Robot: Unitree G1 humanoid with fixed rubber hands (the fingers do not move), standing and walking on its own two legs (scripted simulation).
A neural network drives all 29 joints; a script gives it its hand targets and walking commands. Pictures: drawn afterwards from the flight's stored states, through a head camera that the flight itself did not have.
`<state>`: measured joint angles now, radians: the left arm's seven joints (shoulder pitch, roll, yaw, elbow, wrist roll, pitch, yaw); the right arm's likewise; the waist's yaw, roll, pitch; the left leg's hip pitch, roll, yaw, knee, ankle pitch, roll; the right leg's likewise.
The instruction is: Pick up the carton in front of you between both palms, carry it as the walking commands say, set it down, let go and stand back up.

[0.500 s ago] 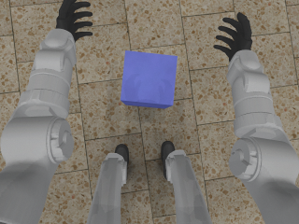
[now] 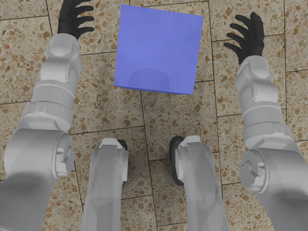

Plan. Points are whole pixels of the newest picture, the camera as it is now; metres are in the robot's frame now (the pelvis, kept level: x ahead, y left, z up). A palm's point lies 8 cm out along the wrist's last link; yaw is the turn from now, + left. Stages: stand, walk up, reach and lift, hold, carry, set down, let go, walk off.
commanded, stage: reach and lift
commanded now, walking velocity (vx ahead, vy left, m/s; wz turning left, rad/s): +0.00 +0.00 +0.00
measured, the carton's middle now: (155, 59) +0.51 -0.02 -0.36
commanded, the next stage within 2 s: none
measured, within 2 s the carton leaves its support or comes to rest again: leaves its support in 1.26 s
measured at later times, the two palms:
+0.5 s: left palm (91, 48) +0.53 +0.17 -0.30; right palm (218, 61) +0.50 -0.20 -0.30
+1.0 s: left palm (103, 47) +0.53 +0.13 -0.29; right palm (209, 58) +0.51 -0.17 -0.29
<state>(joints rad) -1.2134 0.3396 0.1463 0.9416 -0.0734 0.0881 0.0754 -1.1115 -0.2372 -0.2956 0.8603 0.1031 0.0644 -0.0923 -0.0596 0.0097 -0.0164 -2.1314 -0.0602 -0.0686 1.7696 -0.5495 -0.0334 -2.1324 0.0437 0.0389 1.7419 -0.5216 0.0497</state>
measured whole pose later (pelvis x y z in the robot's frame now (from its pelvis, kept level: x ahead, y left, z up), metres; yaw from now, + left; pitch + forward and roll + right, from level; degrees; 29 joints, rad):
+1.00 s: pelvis -0.04 +0.00 -0.11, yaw +1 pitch +37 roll -1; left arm -1.58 0.34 0.01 1.21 -0.19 0.06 0.14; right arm -1.51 -0.28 -0.16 1.16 0.19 0.03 -0.15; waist -0.05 0.00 0.39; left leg -2.26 -0.05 -0.05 2.18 -0.57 -0.04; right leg -2.26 0.03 0.03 2.15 -0.54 0.05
